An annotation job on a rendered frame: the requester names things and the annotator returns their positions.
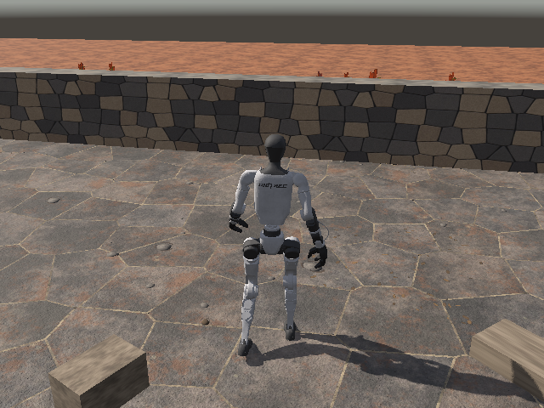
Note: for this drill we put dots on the left robot foot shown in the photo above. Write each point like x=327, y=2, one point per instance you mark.
x=243, y=348

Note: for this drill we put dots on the robot right upper arm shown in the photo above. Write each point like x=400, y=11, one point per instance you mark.
x=304, y=195

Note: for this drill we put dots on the left robot shin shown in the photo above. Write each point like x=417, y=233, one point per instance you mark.
x=247, y=312

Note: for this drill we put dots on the robot left hand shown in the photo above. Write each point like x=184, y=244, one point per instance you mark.
x=240, y=222

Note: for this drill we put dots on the right robot forearm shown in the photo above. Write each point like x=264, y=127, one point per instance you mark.
x=315, y=232

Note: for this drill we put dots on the robot left upper arm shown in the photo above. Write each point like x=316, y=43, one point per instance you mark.
x=242, y=190

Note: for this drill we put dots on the left robot forearm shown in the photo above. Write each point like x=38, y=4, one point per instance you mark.
x=233, y=217

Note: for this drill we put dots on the robot right hand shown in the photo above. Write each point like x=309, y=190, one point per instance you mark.
x=322, y=255

